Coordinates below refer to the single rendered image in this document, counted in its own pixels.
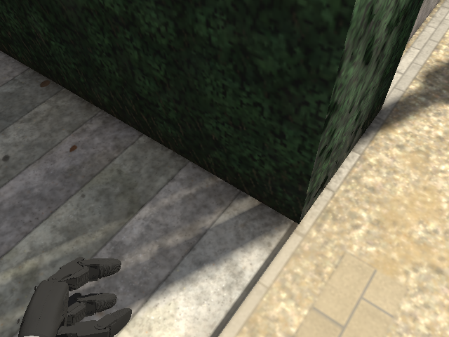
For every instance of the robot left hand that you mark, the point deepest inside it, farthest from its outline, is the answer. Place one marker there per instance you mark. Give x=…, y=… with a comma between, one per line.
x=52, y=313

